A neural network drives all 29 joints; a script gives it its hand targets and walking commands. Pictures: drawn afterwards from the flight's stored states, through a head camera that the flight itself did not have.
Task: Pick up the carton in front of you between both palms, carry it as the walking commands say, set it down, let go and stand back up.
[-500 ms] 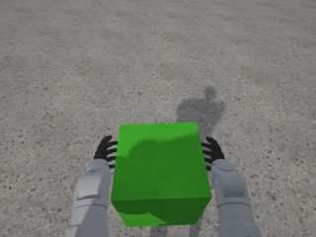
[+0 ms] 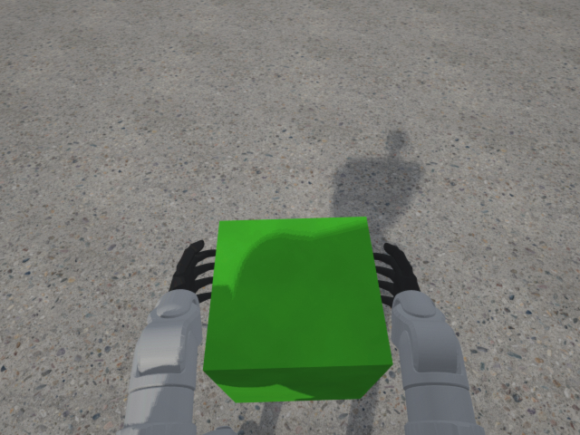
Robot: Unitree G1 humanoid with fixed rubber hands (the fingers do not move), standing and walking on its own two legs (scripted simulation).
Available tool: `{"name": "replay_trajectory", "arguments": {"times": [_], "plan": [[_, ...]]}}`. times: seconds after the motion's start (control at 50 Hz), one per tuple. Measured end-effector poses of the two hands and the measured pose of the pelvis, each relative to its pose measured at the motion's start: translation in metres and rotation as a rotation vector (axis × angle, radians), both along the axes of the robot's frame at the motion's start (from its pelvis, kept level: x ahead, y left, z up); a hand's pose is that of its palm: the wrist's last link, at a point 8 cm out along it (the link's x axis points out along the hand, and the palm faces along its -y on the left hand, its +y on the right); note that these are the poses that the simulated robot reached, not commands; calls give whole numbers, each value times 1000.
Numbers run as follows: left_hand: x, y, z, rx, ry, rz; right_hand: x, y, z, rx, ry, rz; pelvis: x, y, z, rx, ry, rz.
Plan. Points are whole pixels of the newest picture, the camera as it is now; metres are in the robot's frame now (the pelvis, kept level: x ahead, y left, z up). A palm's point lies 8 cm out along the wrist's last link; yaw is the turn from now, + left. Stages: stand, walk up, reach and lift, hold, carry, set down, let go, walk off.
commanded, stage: carry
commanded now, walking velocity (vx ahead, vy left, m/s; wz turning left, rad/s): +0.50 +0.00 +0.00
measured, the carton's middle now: (295, 317) +0.30 +0.00 -0.05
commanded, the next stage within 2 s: none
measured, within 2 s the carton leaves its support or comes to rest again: neither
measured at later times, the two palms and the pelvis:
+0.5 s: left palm (195, 189) +0.51 +0.18 +0.02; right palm (362, 197) +0.49 -0.12 +0.01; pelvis +0.21 +0.04 -0.01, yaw -3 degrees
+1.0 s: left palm (200, 167) +0.57 +0.18 +0.02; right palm (357, 173) +0.56 -0.12 +0.01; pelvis +0.27 +0.04 -0.02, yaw -2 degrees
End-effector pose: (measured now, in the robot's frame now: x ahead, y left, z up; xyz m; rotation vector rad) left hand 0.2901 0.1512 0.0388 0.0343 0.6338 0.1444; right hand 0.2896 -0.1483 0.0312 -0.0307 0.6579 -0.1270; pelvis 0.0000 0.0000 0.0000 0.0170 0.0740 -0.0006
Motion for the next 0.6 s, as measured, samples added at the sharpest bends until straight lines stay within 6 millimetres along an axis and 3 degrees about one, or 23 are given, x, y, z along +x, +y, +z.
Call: {"name": "replay_trajectory", "arguments": {"times": [0.1,0.2,0.28,0.36,0.6], "plan": [[64,11,-2,-1,-12,-32,56,12,0,-14,-12,-26,59,19,-8,-10,-3,-8],[130,30,-29,-31,8,-45,115,31,-19,-48,20,-37,117,42,-26,-5,-15,-38],[153,36,-42,-26,76,-60,136,36,-30,-51,90,-48,143,50,-15,-25,-5,-56],[175,35,-43,-23,81,-69,155,36,-33,-50,96,-53,167,52,-6,-37,-1,-55],[258,22,-2,9,-32,-62,238,24,-5,0,-18,-61,246,39,-13,-25,-29,-37]]}}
